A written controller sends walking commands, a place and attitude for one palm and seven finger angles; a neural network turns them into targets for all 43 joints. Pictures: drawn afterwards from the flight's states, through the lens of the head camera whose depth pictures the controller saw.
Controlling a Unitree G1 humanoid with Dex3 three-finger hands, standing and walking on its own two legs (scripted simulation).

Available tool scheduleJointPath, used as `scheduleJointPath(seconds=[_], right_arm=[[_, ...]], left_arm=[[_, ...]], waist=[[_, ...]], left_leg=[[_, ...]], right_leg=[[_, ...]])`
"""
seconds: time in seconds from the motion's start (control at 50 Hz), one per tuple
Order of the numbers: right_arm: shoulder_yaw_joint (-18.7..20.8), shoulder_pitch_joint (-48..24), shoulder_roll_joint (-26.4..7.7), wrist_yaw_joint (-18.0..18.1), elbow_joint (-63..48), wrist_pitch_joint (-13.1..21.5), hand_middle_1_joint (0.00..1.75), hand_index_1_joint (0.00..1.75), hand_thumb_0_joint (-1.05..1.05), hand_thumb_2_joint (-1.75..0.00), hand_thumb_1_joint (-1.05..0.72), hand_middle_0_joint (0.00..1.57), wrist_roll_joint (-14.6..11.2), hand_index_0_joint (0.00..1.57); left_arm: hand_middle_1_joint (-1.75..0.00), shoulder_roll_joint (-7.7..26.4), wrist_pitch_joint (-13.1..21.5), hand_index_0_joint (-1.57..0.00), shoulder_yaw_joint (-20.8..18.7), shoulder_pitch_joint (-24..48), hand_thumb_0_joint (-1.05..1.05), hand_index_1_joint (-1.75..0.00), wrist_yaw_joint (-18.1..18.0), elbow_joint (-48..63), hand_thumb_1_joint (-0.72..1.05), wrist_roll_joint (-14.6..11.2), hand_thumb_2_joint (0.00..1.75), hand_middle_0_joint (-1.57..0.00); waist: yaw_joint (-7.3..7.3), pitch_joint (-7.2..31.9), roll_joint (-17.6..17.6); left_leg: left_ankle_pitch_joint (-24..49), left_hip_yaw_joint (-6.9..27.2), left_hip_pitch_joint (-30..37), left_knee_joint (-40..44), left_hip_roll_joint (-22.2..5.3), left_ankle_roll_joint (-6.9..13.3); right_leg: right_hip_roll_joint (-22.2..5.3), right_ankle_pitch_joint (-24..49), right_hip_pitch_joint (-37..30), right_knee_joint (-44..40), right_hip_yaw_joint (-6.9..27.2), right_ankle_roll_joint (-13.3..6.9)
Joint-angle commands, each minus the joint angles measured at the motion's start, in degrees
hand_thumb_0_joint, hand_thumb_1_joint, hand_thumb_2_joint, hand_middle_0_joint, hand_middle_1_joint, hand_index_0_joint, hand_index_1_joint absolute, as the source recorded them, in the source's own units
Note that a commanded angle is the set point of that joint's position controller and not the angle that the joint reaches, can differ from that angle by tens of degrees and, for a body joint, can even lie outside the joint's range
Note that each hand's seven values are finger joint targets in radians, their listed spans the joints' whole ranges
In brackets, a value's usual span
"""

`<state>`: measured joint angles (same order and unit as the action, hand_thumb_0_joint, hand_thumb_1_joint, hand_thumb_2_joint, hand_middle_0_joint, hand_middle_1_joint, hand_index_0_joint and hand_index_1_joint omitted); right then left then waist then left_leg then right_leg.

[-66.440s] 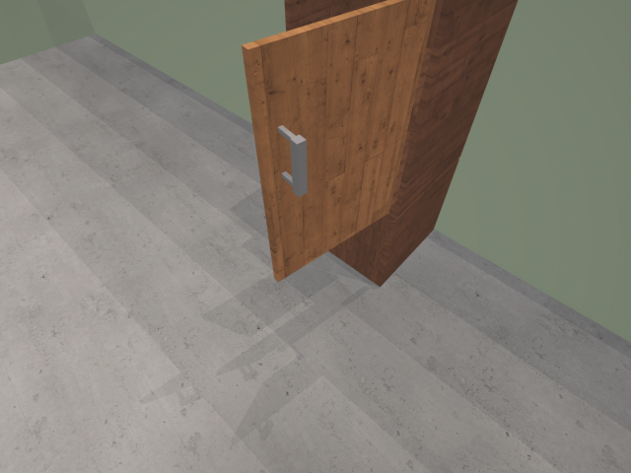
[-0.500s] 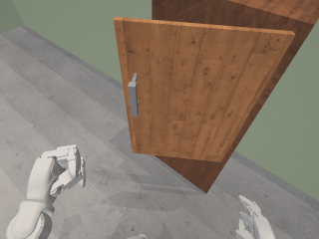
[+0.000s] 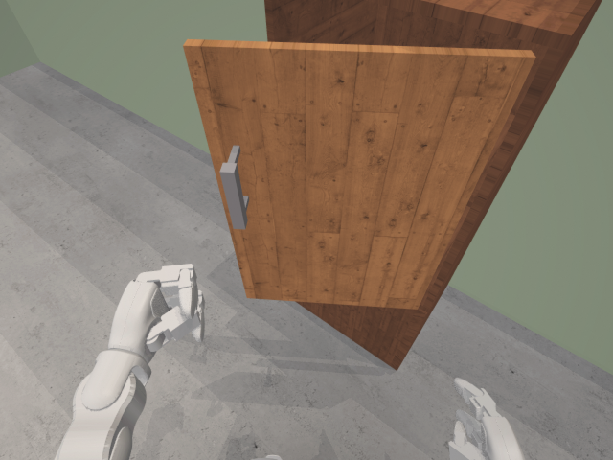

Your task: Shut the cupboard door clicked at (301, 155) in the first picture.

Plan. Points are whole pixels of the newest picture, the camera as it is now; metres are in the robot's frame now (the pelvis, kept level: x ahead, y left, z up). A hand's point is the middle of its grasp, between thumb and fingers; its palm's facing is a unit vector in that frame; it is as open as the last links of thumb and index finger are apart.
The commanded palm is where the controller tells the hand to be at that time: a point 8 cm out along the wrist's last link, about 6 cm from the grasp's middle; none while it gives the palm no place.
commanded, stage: bring the fist close to the handle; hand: left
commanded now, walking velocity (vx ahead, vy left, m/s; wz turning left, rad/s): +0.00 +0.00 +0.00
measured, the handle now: (237, 188) +0.48 +0.14 +0.08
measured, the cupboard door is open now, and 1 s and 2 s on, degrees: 33 33 22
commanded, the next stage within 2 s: push the door shut along its arc in 1.02 s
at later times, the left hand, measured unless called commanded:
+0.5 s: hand (231, 248) +0.35 +0.12 +0.10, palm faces +0.00 -1.00 -0.03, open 3.1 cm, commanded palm +0.33 +0.17 +0.09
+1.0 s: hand (245, 241) +0.38 +0.11 +0.08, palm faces -0.02 -1.00 -0.01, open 3.1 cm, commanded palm +0.36 +0.16 +0.09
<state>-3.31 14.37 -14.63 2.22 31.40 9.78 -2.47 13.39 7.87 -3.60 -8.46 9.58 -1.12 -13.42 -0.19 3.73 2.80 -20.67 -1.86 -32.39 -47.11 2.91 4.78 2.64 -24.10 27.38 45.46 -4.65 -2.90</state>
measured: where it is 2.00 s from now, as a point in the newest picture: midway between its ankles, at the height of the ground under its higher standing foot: outside the picture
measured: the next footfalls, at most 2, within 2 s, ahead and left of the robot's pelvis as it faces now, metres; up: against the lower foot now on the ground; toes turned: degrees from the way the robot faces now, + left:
none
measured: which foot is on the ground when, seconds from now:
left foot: down 0.00-1.00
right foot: down 0.00-1.00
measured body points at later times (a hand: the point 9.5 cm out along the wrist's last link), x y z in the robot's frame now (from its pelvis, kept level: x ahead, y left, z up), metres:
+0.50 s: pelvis +0.01 -0.02 +0.00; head +0.04 -0.03 +0.45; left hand +0.35 +0.17 +0.10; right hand +0.15 -0.27 -0.10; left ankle +0.03 +0.06 -0.70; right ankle -0.01 -0.09 -0.70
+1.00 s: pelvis +0.01 -0.02 +0.00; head +0.05 -0.03 +0.45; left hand +0.38 +0.16 +0.08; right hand +0.11 -0.27 -0.11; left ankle +0.03 +0.06 -0.70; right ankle -0.01 -0.09 -0.70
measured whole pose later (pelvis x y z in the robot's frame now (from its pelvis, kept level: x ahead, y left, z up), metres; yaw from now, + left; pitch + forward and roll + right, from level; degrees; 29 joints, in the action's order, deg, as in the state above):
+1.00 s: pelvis +0.01 -0.02 +0.00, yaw -2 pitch +8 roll +0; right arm -0.8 17.8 -15.3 0.3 35.1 1.8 -2.9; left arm 11.0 14.6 -5.2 17.6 3.8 -30.7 -11.3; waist -1.5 4.3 2.2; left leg -20.4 -3.2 -32.7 -44.8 1.7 3.5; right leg 3.9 -23.6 28.8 44.3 -3.0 -4.0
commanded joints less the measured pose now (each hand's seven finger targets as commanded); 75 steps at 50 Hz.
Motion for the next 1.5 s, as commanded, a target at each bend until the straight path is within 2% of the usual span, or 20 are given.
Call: scheduleJointPath(seconds=[0.0, 0.08, 0.2, 0.26, 0.34, 0.4, 0.52, 0.54, 0.6, 0.64, 0.76, 0.88, 0.96, 1.02, 1.1, 1.16, 1.24, 1.34, 1.44, 1.48], right_arm=[[3.1, -4.6, -6.4, 0.4, -8.3, 3.0, 0.3, 0.3, 0.0, -0.9, -0.9, 0.2, 0.1, 0.2], [3.3, -3.8, -6.7, -0.1, -6.4, 2.4, 0.3, 0.3, 0.0, -0.9, -0.9, 0.2, 0.0, 0.2], [4.0, -3.0, -7.4, -0.4, -7.0, 0.8, 0.3, 0.3, 0.0, -0.9, -0.9, 0.2, -0.7, 0.2], [4.1, -3.2, -7.4, 0.1, -6.6, 0.1, 0.3, 0.3, 0.0, -0.9, -0.9, 0.2, -0.4, 0.2], [3.9, -3.2, -6.7, 0.1, -5.3, -0.4, 0.3, 0.3, 0.0, -0.9, -0.9, 0.2, -0.1, 0.2], [3.9, -2.9, -6.3, -0.6, -4.5, -0.6, 0.3, 0.3, 0.0, -0.9, -0.9, 0.2, -0.1, 0.2], [4.4, -1.2, -7.6, -0.9, -4.0, -2.8, 0.3, 0.3, 0.0, -0.9, -0.9, 0.2, -0.9, 0.2], [4.6, -0.9, -7.8, -0.7, -4.0, -3.1, 0.3, 0.3, 0.0, -0.9, -0.9, 0.2, -0.9, 0.2], [4.8, -0.7, -7.5, -0.5, -3.5, -3.0, 0.3, 0.3, 0.0, -0.9, -0.9, 0.2, -0.6, 0.2], [4.8, -0.3, -7.8, -0.4, -3.2, -3.3, 0.3, 0.3, 0.0, -0.9, -0.9, 0.2, -0.2, 0.2], [4.9, 0.4, -7.0, -1.7, -3.4, -4.4, 0.3, 0.3, 0.0, -0.9, -0.9, 0.2, 0.2, 0.2], [5.4, 1.3, -7.7, -1.8, -4.4, -5.6, 0.3, 0.3, 0.0, -0.9, -0.9, 0.2, -0.7, 0.2], [5.5, 1.1, -7.7, -1.2, -3.7, -5.1, 0.3, 0.3, 0.0, -0.9, -0.9, 0.2, -0.5, 0.2], [5.5, 0.7, -7.2, -1.3, -3.0, -4.3, 0.3, 0.3, 0.0, -0.9, -0.9, 0.2, -0.1, 0.2], [5.3, 0.9, -7.3, -1.6, -2.3, -4.5, 0.3, 0.3, 0.0, -0.9, -0.9, 0.2, 0.2, 0.2], [5.1, 1.1, -7.8, -1.5, -2.1, -5.3, 0.3, 0.3, 0.0, -0.9, -0.9, 0.2, -0.1, 0.2], [5.0, 1.7, -8.3, -0.9, -2.1, -5.8, 0.3, 0.3, 0.0, -0.9, -0.9, 0.2, -0.2, 0.2], [5.1, 3.0, -8.2, -1.1, -1.6, -5.3, 0.3, 0.3, 0.0, -0.9, -0.9, 0.2, 0.0, 0.2], [5.3, 4.5, -8.9, -1.2, -0.3, -5.3, 0.3, 0.3, 0.0, -0.9, -0.9, 0.2, 0.0, 0.2], [5.2, 4.8, -8.8, -1.2, 0.0, -5.2, 0.3, 0.3, 0.0, -0.9, -0.9, 0.2, -0.2, 0.2]], left_arm=[[-1.5, 7.0, 7.4, -1.3, -6.1, 15.7, 0.0, -1.5, -3.1, 16.1, 0.9, -1.0, 0.9, -1.3], [-1.5, 6.5, 8.9, -1.3, -5.5, 17.3, 0.0, -1.5, -4.1, 8.2, 0.9, -0.1, 0.9, -1.3], [-1.5, 3.1, 5.4, -1.3, -0.5, 20.9, 0.0, -1.5, -1.8, 2.1, 0.9, 0.4, 0.9, -1.3], [-1.5, 6.9, 6.1, -1.3, -4.7, 26.5, 0.0, -1.5, -3.2, 2.4, 0.9, 0.1, 0.9, -1.3], [-1.5, 9.6, 9.8, -1.3, -8.0, 32.7, 0.0, -1.5, -6.0, 2.3, 0.9, 0.6, 0.9, -1.3], [-1.5, 5.8, 10.7, -1.3, -4.8, 33.0, 0.0, -1.5, -6.2, -2.1, 0.9, 1.4, 0.9, -1.3], [-1.5, 3.0, 6.7, -1.3, -1.2, 39.5, 0.0, -1.5, -4.0, -14.6, 0.9, 1.6, 0.9, -1.3], [-1.5, 3.5, 6.5, -1.3, -1.5, 41.1, 0.0, -1.5, -4.0, -15.2, 0.9, 1.4, 0.9, -1.3], [-1.5, 4.3, 8.3, -1.3, -3.0, 48.9, 0.0, -1.5, -5.5, -13.5, 0.9, 1.1, 0.9, -1.3], [-1.5, 9.3, 10.4, -1.3, -7.8, 48.5, 0.0, -1.5, -7.1, -13.5, 0.9, 1.6, 0.9, -1.3], [-1.5, 8.1, 13.2, -1.3, -7.7, 42.8, 0.0, -1.5, -7.8, -17.3, 0.9, 3.9, 0.9, -1.3], [-1.5, 3.0, 10.0, -1.3, -3.0, 42.1, 0.0, -1.5, -4.7, -18.9, 0.9, 1.9, 0.9, -1.3], [-1.5, 4.2, 12.0, -1.3, -3.5, 49.2, 0.0, -1.5, -5.9, -14.7, 0.9, 1.6, 0.9, -1.3], [-1.5, 3.3, 14.9, -1.3, -2.3, 51.7, 0.0, -1.5, -7.5, -12.1, 0.9, 2.8, 0.9, -1.3], [-1.5, 3.2, 14.8, -1.3, -2.2, 49.3, 0.0, -1.5, -8.9, -16.4, 0.9, 4.4, 0.9, -1.3], [-1.5, 4.1, 12.6, -1.3, -2.0, 52.5, 0.0, -1.5, -8.2, -22.6, 0.9, 4.9, 0.9, -1.3], [-1.5, 5.9, 11.4, -1.3, -3.7, 58.9, 0.0, -1.5, -6.9, -27.0, 0.9, 4.0, 0.9, -1.3], [-1.5, 7.4, 14.8, -1.3, -4.9, 64.0, 0.0, -1.5, -4.4, -28.1, 0.9, 3.2, 0.9, -1.3], [-1.5, 11.2, 17.0, -1.3, -7.1, 69.4, 0.0, -1.5, -2.1, -32.5, 0.9, 3.0, 0.9, -1.3], [-1.5, 9.9, 17.3, -1.3, -5.8, 71.2, 0.0, -1.5, -1.2, -34.5, 0.9, 2.8, 0.9, -1.3]], waist=[[0.34, 13.6, -0.3], [-0.76, 10.5, -1.9], [-1.28, 11.2, -3.3], [-0.9, 13.4, -5.6], [-0.4, 16.6, -3.5], [-0.66, 15.7, -0.3], [-2.74, 11.1, -5.3], [-2.94, 11.7, -7.3], [-2.66, 16.6, -5.2], [-1.15, 19.5, -4.5], [0.21, 21.0, -1.5], [-1.64, 16.0, -6.7], [-2.67, 15.9, -5.7], [-2.63, 18.8, -1.1], [-2.52, 18.7, -1.0], [-3.79, 14.7, -3.9], [-4.12, 15.6, -4.8], [-3.6, 21.8, -1.7], [-4.47, 21.1, -2.2], [-5.13, 20.6, -2.1]], left_leg=[[10.7, 6.6, 12.6, 7.7, -3.1, -3.2], [10.0, 5.8, 10.2, 6.8, -3.0, -3.1], [10.1, 4.8, 10.2, 6.3, -2.5, -2.5], [10.1, 4.5, 9.6, 6.0, -2.4, -2.3], [12.5, 3.8, 10.1, 5.6, -2.5, -2.4], [13.7, 3.4, 10.9, 5.3, -2.4, -2.6], [9.4, 3.8, 7.9, 5.5, -2.3, -2.4], [9.4, 3.8, 8.0, 5.0, -2.4, -2.2], [11.0, 4.0, 10.3, 4.9, -2.3, -2.3], [12.4, 3.7, 10.0, 4.8, -2.4, -2.4], [16.6, 2.8, 9.9, 4.8, -2.2, -2.4], [14.9, 2.8, 9.9, 5.8, -2.4, -2.0], [12.6, 3.5, 11.8, 6.0, -2.6, -2.0], [13.3, 4.3, 15.4, 5.7, -2.9, -2.4], [13.2, 4.8, 15.1, 5.8, -3.1, -2.8], [9.5, 4.7, 11.8, 6.4, -2.9, -2.4], [8.9, 4.8, 11.5, 6.3, -2.7, -2.3], [13.7, 4.9, 14.2, 4.9, -2.7, -2.7], [12.5, 5.4, 12.8, 4.3, -2.7, -2.6], [12.0, 5.8, 13.0, 4.6, -2.8, -2.7]], right_leg=[[-1.5, 13.2, -1.3, -6.2, 3.2, 0.8], [-1.6, 13.5, 0.1, -6.4, 3.9, 1.1], [-2.2, 15.6, -0.9, -7.9, 5.2, 1.8], [-2.6, 16.2, -3.1, -8.4, 6.6, 2.2], [-2.7, 19.7, -5.2, -7.1, 7.1, 2.2], [-2.6, 21.7, -3.6, -6.4, 6.7, 2.0], [-2.7, 17.6, -0.6, -8.8, 7.2, 2.9], [-2.8, 17.6, -0.9, -9.1, 7.8, 3.4], [-2.7, 19.4, -1.7, -8.1, 7.2, 2.7], [-2.7, 21.2, -4.2, -7.2, 7.7, 2.7], [-2.3, 27.4, -5.7, -5.0, 7.2, 2.4], [-2.1, 26.5, -3.8, -7.7, 6.8, 3.4], [-1.6, 20.9, -1.3, -8.2, 6.3, 2.6], [-1.2, 18.6, 1.2, -6.7, 5.3, 1.7], [-1.0, 17.4, 2.5, -5.8, 4.7, 1.5], [-1.2, 15.3, 3.1, -7.2, 5.0, 1.9], [-1.1, 15.0, 2.7, -7.5, 5.4, 1.9], [-1.0, 19.4, 1.3, -5.5, 5.4, 1.4], [-0.8, 18.0, 2.8, -5.2, 5.6, 1.4], [-0.7, 17.1, 4.2, -5.2, 5.3, 1.3]])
